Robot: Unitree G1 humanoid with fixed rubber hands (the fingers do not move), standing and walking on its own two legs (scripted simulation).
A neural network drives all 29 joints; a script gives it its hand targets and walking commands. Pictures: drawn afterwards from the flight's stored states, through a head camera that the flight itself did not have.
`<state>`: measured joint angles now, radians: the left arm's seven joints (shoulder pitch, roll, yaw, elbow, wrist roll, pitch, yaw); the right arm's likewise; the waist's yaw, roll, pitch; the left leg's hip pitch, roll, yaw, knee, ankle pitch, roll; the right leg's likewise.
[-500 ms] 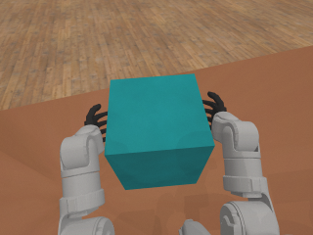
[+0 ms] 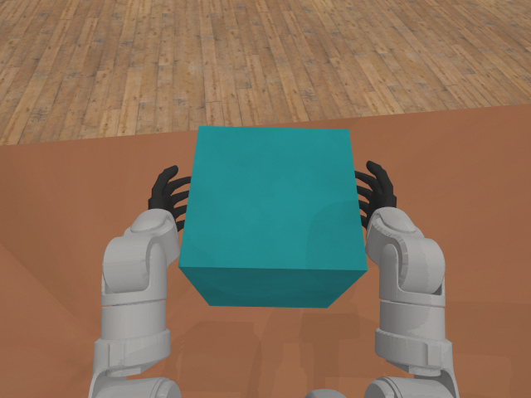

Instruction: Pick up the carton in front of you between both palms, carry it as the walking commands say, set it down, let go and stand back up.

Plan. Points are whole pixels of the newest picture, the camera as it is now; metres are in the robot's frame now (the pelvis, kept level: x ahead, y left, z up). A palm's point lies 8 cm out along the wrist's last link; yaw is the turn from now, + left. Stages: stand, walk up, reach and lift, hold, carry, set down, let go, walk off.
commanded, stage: carry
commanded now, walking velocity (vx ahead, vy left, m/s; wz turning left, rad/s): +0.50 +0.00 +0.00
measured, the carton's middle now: (270, 228) +0.36 -0.01 +0.03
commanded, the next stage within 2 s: none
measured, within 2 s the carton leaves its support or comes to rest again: neither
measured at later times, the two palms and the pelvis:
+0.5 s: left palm (200, 129) +0.61 +0.12 +0.02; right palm (337, 113) +0.66 -0.17 +0.02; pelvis +0.31 -0.06 -0.05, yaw +2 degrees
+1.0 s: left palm (230, 41) +0.97 +0.07 +0.02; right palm (338, 48) +0.95 -0.23 +0.01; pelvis +0.64 -0.04 -0.10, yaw +0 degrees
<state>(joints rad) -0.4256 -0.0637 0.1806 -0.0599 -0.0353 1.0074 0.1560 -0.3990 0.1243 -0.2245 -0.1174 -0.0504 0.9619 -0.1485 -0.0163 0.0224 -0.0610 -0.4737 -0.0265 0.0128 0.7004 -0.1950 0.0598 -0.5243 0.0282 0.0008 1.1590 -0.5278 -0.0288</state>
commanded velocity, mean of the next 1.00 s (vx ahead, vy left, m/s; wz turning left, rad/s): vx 0.50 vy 0.00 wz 0.00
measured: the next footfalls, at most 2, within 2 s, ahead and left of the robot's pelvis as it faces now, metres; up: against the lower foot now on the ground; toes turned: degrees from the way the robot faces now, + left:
right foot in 0.32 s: +0.37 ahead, -0.08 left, -0.05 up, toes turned +0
left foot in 0.84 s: +0.64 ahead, -0.01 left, -0.10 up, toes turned +1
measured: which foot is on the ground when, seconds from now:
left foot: down 0.00-0.32, up 0.34-0.82, down 0.84-1.00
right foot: up 0.00-0.30, down 0.32-0.84, up 0.86-1.00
